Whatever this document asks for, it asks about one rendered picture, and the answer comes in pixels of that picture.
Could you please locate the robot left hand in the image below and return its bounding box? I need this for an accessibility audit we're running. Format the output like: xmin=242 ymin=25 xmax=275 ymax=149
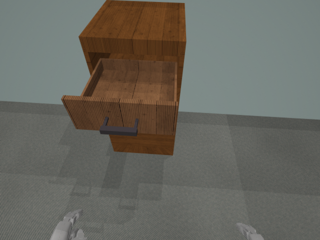
xmin=50 ymin=209 xmax=87 ymax=240

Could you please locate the handle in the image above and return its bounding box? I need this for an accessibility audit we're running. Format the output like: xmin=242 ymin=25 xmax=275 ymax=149
xmin=99 ymin=117 xmax=139 ymax=137

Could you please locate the drawer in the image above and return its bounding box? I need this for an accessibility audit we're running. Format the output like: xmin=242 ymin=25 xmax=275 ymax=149
xmin=61 ymin=58 xmax=178 ymax=136

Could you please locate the cabinet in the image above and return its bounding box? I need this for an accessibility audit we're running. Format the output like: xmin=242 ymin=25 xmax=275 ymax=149
xmin=79 ymin=0 xmax=187 ymax=156

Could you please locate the robot right hand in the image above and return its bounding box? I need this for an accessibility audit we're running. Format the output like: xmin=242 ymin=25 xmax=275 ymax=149
xmin=236 ymin=222 xmax=264 ymax=240

